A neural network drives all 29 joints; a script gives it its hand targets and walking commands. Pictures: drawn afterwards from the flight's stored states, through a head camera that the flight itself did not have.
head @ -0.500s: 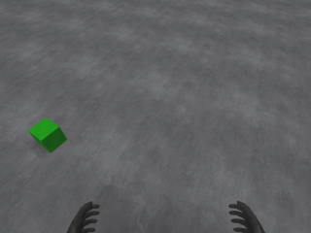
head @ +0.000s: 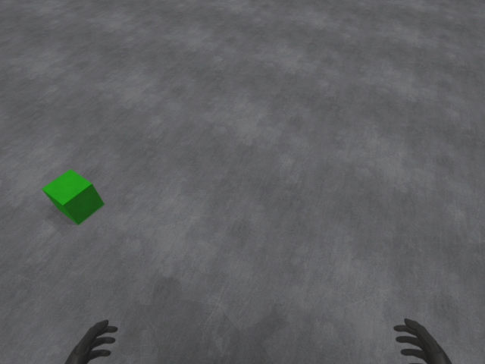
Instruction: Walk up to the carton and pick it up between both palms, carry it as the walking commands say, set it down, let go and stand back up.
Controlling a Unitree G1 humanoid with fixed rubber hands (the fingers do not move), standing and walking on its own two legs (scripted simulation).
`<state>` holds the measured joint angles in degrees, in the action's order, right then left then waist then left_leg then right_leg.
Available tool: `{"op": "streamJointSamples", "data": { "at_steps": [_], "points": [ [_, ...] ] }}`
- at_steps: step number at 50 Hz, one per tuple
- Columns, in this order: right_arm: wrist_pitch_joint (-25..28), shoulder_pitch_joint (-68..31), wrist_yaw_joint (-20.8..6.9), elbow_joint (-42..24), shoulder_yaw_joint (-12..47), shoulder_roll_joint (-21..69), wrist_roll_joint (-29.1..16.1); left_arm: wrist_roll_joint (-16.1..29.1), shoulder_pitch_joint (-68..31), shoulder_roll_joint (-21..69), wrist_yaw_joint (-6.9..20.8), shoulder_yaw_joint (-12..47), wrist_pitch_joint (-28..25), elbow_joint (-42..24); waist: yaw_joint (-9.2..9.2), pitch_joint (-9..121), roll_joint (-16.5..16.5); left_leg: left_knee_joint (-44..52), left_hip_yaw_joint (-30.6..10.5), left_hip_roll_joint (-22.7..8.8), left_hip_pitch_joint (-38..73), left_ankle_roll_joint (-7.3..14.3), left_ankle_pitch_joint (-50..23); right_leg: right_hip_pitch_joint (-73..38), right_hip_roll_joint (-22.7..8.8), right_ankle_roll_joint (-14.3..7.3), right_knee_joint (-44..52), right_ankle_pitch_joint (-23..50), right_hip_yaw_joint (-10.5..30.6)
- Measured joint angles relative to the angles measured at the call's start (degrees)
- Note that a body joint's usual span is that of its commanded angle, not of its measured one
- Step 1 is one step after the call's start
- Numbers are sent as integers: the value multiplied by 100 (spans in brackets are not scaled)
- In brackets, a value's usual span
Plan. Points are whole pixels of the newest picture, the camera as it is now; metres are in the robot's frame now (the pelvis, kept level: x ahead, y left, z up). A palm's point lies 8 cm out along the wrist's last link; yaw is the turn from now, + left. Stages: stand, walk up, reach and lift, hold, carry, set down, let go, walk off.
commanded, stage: stand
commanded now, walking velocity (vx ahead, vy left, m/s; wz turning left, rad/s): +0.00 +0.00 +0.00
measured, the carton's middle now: (74, 196) +0.93 +0.84 -0.67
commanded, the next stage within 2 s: walk up in 1.58 s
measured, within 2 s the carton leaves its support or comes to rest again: neither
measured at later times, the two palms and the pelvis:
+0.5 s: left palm out of the picture +0.09 +0.30 -0.08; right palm out of the picture +0.11 -0.29 -0.08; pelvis -0.01 +0.00 +0.02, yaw +0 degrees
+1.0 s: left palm out of the picture +0.10 +0.30 -0.08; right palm out of the picture +0.10 -0.30 -0.08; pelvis +0.00 +0.00 +0.03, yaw +0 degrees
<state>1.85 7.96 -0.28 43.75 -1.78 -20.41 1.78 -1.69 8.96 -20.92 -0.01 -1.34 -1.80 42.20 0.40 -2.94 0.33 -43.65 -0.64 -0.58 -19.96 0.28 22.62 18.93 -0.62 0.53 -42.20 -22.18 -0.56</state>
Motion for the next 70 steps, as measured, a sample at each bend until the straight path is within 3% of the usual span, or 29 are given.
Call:
{"op": "streamJointSamples", "data": {
  "at_steps": [40,70],
  "points": [
    [-63,-219,-24,1274,150,-55,-90,106,-254,-84,19,217,6,1454,-27,-96,1,1746,4,37,904,-55,-946,-849,-37,2,1613,867,-14],
    [-69,-313,4,1719,151,-59,-88,103,-328,-96,2,188,55,1931,-7,-28,-22,2374,32,40,1259,-56,-1219,-1183,-41,14,2218,1139,6]
  ]
}}
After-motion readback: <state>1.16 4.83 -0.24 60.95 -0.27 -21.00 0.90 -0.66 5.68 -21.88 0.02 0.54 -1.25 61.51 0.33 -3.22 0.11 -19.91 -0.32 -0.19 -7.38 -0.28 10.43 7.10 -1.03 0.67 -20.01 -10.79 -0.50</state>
